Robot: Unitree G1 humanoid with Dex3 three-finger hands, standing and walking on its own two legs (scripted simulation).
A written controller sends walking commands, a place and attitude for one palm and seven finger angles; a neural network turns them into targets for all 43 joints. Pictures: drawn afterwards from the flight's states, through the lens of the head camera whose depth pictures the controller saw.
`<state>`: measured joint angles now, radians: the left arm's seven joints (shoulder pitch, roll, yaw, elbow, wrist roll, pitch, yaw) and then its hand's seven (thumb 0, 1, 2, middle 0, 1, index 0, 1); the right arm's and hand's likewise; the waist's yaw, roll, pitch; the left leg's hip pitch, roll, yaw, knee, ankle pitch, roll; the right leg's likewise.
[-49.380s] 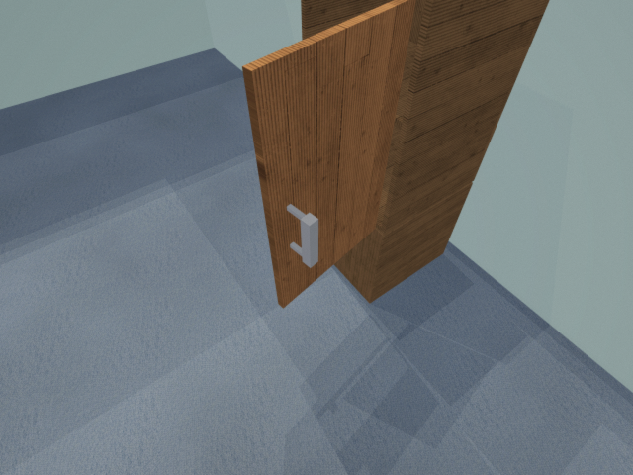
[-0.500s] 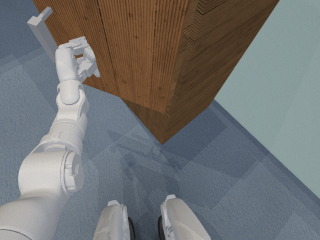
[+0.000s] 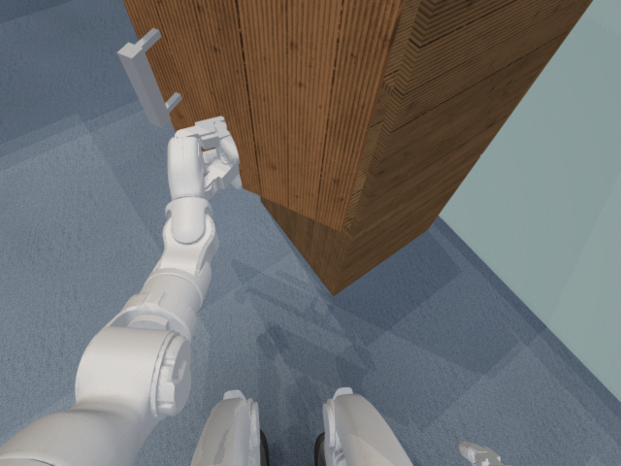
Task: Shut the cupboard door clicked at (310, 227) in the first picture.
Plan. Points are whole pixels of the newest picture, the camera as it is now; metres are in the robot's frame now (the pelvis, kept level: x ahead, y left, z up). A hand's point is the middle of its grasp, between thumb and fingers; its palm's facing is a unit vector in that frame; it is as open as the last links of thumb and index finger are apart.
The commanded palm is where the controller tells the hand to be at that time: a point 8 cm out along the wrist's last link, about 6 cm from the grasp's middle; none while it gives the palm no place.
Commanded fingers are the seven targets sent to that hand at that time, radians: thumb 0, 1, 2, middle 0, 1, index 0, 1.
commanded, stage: draw the hand back to the body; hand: left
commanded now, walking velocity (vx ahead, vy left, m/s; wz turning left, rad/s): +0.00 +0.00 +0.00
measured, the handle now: (156, 79) +0.65 +0.18 +0.04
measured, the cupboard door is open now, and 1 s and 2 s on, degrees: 29 29 29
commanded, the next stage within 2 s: step back with the hand held close in 1.54 s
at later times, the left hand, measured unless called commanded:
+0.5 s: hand (126, 203) +0.37 +0.14 +0.15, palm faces +0.03 -1.00 -0.06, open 3.1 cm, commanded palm +0.33 +0.21 +0.16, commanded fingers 0.00 0.90 0.90 -1.08 -1.26 -1.08 -1.26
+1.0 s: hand out of the picture +0.26 +0.27 +0.24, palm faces +0.32 -0.88 -0.34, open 4.9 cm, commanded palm +0.21 +0.31 +0.27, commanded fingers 0.00 0.90 0.90 -0.39 -0.51 -0.39 -0.51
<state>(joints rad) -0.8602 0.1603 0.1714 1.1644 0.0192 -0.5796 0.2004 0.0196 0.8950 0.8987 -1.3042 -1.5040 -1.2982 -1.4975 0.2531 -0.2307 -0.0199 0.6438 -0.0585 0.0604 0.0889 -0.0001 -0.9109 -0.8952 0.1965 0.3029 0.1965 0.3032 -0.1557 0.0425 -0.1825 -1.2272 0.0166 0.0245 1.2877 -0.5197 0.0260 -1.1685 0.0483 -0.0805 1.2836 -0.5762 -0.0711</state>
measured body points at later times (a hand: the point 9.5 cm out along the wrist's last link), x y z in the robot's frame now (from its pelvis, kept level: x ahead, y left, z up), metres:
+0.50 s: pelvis +0.03 +0.00 +0.08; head +0.07 -0.01 +0.53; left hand +0.37 +0.20 +0.15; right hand +0.15 -0.26 -0.02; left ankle +0.04 +0.11 -0.61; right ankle +0.01 -0.08 -0.61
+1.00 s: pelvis +0.05 +0.03 +0.13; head +0.04 +0.01 +0.58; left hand +0.24 +0.31 +0.26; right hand +0.25 -0.16 +0.05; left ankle +0.04 +0.11 -0.61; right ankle +0.01 -0.08 -0.61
